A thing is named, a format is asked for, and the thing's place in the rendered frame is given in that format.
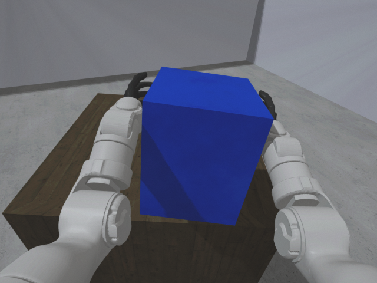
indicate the carton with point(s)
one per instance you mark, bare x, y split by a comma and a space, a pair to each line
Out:
201, 140

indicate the right robot forearm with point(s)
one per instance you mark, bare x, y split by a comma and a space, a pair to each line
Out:
292, 181

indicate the robot left hand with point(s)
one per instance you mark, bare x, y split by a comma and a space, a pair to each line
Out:
135, 85

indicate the robot right hand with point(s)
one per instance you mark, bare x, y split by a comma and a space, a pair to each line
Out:
268, 103

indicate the left robot forearm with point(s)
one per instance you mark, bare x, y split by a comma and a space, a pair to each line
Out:
109, 165

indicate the robot left upper arm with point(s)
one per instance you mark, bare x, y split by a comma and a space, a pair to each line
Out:
91, 224

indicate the pedestal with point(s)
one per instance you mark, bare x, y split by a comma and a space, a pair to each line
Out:
158, 249

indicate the robot right upper arm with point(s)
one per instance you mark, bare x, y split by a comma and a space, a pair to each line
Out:
316, 240

